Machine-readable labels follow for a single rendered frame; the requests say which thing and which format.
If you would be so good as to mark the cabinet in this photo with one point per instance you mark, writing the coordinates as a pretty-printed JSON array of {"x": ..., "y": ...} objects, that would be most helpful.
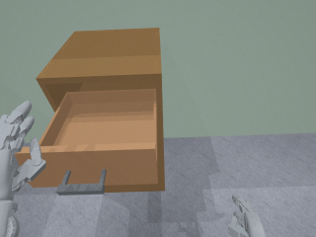
[{"x": 110, "y": 60}]

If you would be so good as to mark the handle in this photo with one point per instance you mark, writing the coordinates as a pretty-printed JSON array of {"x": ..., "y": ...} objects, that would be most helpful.
[{"x": 81, "y": 189}]

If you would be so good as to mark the robot left hand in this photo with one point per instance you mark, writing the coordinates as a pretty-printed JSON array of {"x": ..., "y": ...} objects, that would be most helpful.
[{"x": 13, "y": 129}]

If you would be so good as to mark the left robot forearm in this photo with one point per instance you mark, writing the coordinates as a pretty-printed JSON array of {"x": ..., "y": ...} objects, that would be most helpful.
[{"x": 9, "y": 224}]

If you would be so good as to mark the drawer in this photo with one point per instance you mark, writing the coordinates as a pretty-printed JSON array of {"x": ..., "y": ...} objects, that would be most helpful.
[{"x": 91, "y": 131}]

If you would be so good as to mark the robot right hand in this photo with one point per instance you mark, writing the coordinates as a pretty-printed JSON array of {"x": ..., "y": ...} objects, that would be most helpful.
[{"x": 250, "y": 225}]

